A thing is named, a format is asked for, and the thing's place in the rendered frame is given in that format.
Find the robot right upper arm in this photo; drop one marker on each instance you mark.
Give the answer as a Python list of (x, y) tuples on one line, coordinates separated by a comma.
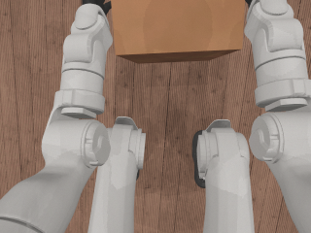
[(283, 141)]

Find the right robot foot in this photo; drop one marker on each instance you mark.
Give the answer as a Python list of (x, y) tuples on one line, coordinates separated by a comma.
[(199, 182)]

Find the left robot hand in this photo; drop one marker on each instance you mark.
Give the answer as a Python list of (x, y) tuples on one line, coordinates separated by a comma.
[(105, 7)]

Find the left robot forearm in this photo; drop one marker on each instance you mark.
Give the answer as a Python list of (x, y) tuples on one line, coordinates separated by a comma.
[(83, 67)]

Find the right robot forearm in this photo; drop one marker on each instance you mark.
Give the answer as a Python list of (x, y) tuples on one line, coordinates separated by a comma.
[(279, 57)]

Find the robot left upper arm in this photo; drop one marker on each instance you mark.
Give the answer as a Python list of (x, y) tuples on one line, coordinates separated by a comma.
[(47, 201)]

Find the robot right shin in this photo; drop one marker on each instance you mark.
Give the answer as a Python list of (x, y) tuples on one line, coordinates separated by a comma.
[(242, 142)]

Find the carton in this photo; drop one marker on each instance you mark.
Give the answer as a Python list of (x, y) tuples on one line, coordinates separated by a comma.
[(162, 31)]

